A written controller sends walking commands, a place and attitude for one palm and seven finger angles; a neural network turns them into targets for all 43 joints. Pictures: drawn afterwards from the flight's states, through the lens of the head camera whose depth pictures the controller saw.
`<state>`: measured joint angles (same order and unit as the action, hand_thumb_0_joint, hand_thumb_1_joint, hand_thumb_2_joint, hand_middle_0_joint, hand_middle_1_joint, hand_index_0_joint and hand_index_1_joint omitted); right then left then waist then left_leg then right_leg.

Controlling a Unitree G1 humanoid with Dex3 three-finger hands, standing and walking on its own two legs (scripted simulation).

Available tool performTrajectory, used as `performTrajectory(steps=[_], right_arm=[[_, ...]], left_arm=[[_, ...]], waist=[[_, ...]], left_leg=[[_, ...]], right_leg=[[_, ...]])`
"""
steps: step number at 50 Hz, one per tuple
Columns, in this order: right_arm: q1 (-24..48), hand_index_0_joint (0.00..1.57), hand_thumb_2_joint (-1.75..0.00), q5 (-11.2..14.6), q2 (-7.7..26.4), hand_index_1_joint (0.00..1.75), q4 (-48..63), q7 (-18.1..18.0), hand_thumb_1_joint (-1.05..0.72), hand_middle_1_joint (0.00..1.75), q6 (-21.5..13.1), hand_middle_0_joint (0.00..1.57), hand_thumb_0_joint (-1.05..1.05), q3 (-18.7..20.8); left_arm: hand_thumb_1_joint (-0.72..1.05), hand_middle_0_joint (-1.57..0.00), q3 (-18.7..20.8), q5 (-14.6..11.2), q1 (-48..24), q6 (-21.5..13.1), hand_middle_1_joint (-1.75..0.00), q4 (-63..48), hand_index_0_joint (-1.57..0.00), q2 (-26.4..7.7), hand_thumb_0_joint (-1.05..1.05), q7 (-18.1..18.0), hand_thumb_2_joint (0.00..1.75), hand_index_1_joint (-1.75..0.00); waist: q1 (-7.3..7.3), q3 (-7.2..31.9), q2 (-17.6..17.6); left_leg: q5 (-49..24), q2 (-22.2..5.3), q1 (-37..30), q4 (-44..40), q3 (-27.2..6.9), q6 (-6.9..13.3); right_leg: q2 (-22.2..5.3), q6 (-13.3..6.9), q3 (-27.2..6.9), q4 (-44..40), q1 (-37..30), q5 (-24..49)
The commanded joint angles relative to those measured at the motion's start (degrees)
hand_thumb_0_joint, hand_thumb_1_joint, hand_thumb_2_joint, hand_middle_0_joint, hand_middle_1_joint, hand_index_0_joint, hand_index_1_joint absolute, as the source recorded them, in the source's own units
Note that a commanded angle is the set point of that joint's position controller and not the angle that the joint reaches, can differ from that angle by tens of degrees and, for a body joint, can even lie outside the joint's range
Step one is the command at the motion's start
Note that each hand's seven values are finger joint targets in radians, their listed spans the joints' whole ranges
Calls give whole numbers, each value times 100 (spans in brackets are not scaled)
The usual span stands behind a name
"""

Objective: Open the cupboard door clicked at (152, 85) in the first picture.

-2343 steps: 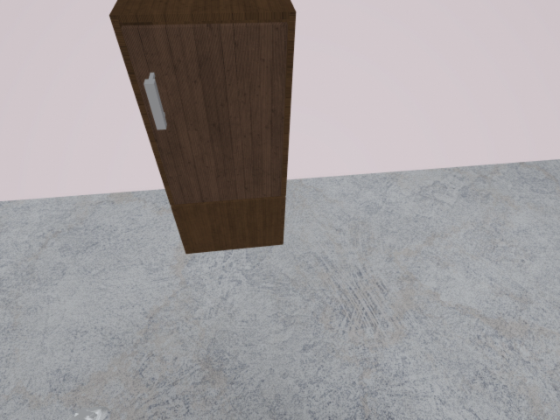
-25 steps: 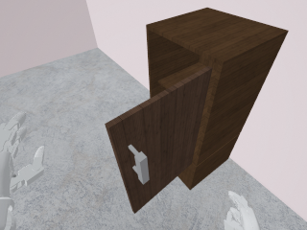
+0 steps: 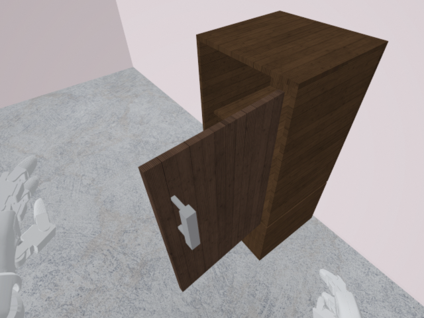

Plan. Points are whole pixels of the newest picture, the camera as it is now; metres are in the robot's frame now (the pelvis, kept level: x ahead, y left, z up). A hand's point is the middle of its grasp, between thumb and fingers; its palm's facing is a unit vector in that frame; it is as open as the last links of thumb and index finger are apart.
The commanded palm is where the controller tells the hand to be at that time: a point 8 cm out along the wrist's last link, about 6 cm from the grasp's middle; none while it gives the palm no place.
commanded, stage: step back with the hand held close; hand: left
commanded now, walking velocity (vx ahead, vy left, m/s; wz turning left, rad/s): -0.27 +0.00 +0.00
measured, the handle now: (184, 222) +0.31 +0.11 -0.01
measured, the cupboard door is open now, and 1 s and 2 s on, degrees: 94 94 94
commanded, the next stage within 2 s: stop stepping back and stand still in 1.22 s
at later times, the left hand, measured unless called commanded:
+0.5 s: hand (20, 255) +0.15 +0.28 +0.15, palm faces +0.36 -0.78 -0.51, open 7.4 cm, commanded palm +0.09 +0.32 +0.17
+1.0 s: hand out of the picture +0.06 +0.31 +0.15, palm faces +0.46 -0.76 -0.47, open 7.4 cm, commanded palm -0.01 +0.34 +0.17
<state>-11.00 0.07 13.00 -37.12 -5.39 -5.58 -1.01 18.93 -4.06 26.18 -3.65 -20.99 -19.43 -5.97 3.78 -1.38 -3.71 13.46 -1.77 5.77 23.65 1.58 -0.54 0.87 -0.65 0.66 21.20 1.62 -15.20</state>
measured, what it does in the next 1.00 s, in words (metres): shifts its weight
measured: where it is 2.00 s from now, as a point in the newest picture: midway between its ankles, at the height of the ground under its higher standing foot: outside the picture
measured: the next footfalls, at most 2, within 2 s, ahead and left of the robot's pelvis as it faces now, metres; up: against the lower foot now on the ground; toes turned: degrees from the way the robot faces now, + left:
right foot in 1.26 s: -0.26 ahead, -0.09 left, +0.00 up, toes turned +3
left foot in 1.42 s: -0.16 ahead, +0.11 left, +0.00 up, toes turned -2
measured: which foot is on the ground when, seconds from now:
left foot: down 0.00-1.00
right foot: down 0.00-0.96, up 0.98-1.00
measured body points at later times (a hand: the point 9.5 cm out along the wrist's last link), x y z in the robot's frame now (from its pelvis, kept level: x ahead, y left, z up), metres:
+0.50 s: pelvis -0.06 +0.02 -0.01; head -0.04 +0.02 +0.44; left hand +0.12 +0.32 +0.18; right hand +0.12 -0.22 -0.08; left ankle +0.00 +0.13 -0.74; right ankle -0.04 -0.11 -0.74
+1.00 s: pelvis -0.14 +0.04 -0.02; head -0.11 +0.06 +0.43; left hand +0.03 +0.35 +0.17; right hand +0.05 -0.20 -0.10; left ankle -0.05 +0.12 -0.74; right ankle -0.08 -0.10 -0.73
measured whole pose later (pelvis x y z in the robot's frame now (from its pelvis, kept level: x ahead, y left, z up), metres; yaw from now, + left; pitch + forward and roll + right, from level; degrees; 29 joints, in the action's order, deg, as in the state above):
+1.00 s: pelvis -0.14 +0.04 -0.02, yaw +3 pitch +0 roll -3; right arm -9.2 -0.3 11.8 -35.4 -5.3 -4.5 0.6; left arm 24.5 -1.0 28.3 -12.2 -29.4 -24.0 -9.1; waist 0.3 -4.0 -0.3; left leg 9.0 0.2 24.6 34.2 0.4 3.1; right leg 3.2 1.6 -3.4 40.2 23.9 -16.4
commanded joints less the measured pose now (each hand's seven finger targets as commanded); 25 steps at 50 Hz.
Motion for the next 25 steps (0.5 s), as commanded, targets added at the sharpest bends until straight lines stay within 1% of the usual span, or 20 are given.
performTrajectory(steps=[1, 2, 3, 5, 6, 7, 8, 10, 11, 12, 14, 16, 17, 18, 19, 22, 23, 25], right_arm=[[810, 20, -90, -23, 600, 30, 1007, -50, -90, 30, -127, 20, 0, 221], [820, 20, -90, -27, 625, 30, 1066, -42, -90, 30, -56, 20, 0, 249], [794, 20, -90, -28, 637, 30, 1081, -34, -90, 30, -6, 20, 0, 269], [750, 20, -90, -25, 683, 30, 1158, -39, -90, 30, 75, 20, 0, 305], [735, 20, -90, -19, 679, 30, 1197, -48, -90, 30, 105, 20, 0, 314], [760, 20, -90, -10, 698, 30, 1223, -68, -90, 30, 134, 20, 0, 330], [736, 20, -90, -3, 682, 30, 1263, -70, -90, 30, 169, 20, 0, 329], [749, 20, -90, 20, 679, 30, 1354, -74, -90, 30, 243, 20, 0, 356], [745, 20, -90, 30, 665, 30, 1380, -78, -90, 30, 278, 20, 0, 366], [781, 20, -90, 29, 693, 30, 1396, -88, -90, 30, 306, 20, 0, 377], [749, 20, -90, 46, 665, 30, 1460, -85, -90, 30, 338, 20, 0, 389], [745, 20, -90, 57, 675, 30, 1496, -81, -90, 30, 347, 20, 0, 399], [737, 20, -90, 52, 699, 30, 1487, -81, -90, 30, 345, 20, 0, 411], [735, 20, -90, 62, 665, 30, 1494, -83, -90, 30, 338, 20, 0, 401], [709, 20, -90, 64, 695, 30, 1491, -76, -90, 30, 328, 20, 0, 407], [683, 20, -90, 64, 719, 30, 1457, -81, -90, 30, 288, 20, 0, 412], [659, 20, -90, 79, 712, 30, 1475, -73, -90, 30, 254, 20, 0, 401], [622, 20, -90, 72, 732, 30, 1462, -71, -90, 30, 187, 20, 0, 397]], left_arm=[[90, -20, 1124, 93, -528, -695, -30, -1183, -20, -1459, 0, -124, 90, -30], [90, -20, 1070, 117, -427, -735, -30, -1230, -20, -1420, 0, -104, 90, -30], [90, -20, 950, 113, -196, -742, -30, -1163, -20, -1275, 0, -91, 90, -30], [90, -20, 882, 124, 38, -761, -30, -1276, -20, -1214, 0, -107, 90, -30], [90, -20, 915, 117, 145, -767, -30, -1324, -20, -1240, 0, -119, 90, -30], [90, -20, 948, 117, 199, -763, -30, -1372, -20, -1299, 0, -136, 90, -30], [90, -20, 1009, 109, 285, -759, -30, -1425, -20, -1338, 0, -153, 90, -30], [90, -20, 1120, 96, 411, -759, -30, -1551, -20, -1437, 0, -180, 90, -30], [90, -20, 1199, 88, 466, -754, -30, -1549, -20, -1498, 0, -199, 90, -30], [90, -20, 1272, 87, 451, -762, -30, -1626, -20, -1593, 0, -219, 90, -30], [90, -20, 1275, 77, 590, -766, -30, -1671, -20, -1550, 0, -242, 90, -30], [90, -20, 1260, 75, 633, -780, -30, -1748, -20, -1538, 0, -261, 90, -30], [90, -20, 1268, 80, 636, -778, -30, -1766, -20, -1548, 0, -275, 90, -30], [90, -20, 1234, 85, 654, -789, -30, -1758, -20, -1515, 0, -290, 90, -30], [90, -20, 1195, 86, 652, -792, -30, -1740, -20, -1479, 0, -298, 90, -30], [90, -20, 1224, 117, 550, -846, -30, -1693, -20, -1502, 0, -345, 90, -30], [90, -20, 1153, 128, 514, -881, -30, -1783, -20, -1447, 0, -352, 90, -30], [90, -20, 1190, 166, 491, -962, -30, -1841, -20, -1462, 0, -388, 90, -30]], waist=[[-262, 122, 470], [-254, 193, 395], [-283, 336, 295], [-292, 667, 1], [-290, 801, 45], [-278, 849, -43], [-274, 981, 93], [-272, 1116, 160], [-270, 1162, 270], [-253, 1180, 161], [-256, 1199, 177], [-271, 1122, 113], [-267, 1131, -4], [-284, 1050, 57], [-301, 935, 23], [-338, 655, 153], [-361, 605, 137], [-373, 491, 32]], left_leg=[[-796, 34, -13, 203, -54, 268], [-929, 47, 26, 216, -35, 251], [-1108, 7, -2, 206, -21, 230], [-1527, -74, -96, 110, 21, 218], [-1770, -106, -135, 94, 10, 218], [-1973, -131, -126, 80, -4, 213], [-2142, -169, -121, 63, -31, 203], [-2393, -207, -106, 85, -27, 201], [-2440, -221, -64, 92, -49, 194], [-2461, -210, 23, 85, -68, 187], [-2377, -254, 148, 69, -68, 184], [-2205, -277, 308, 42, -91, 196], [-2058, -270, 403, 18, -107, 195], [-1879, -292, 508, -14, -127, 202], [-1560, -296, 662, -40, -155, 206], [-340, -270, 1183, -173, -240, 235], [61, -258, 1273, -192, -265, 241], [679, -275, 1510, -271, -361, 279]], right_leg=[[-470, 20, -473, -717, 1166, 1819], [-509, 13, -448, -628, 1121, 2136], [-522, 25, -404, -511, 1082, 2259], [-467, 61, -288, -313, 973, 2336], [-433, 86, -236, -227, 927, 2419], [-419, 96, -178, -164, 882, 2466], [-381, 105, -141, -75, 811, 2493], [-352, 116, -134, 64, 780, 2673], [-341, 126, -120, 117, 756, 2685], [-350, 121, -100, 155, 704, 2669], [-326, 129, -114, 262, 698, 2573], [-303, 140, -140, 306, 767, 2444], [-308, 135, -138, 307, 734, 2308], [-304, 139, -166, 324, 786, 2173], [-294, 136, -206, 281, 861, 1924], [-314, 107, -315, 108, 930, 1123], [-321, 93, -356, 69, 999, 829], [-294, 84, -368, 26, 1090, 301]])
